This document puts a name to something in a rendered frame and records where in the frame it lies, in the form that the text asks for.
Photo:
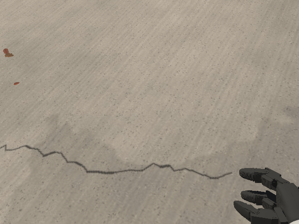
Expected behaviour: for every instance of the robot right hand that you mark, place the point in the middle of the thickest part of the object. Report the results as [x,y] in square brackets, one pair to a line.
[282,208]

